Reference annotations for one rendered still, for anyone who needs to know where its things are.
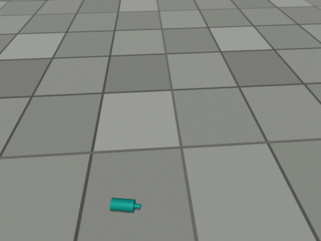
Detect bottle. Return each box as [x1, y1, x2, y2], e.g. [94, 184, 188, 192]
[110, 198, 141, 212]

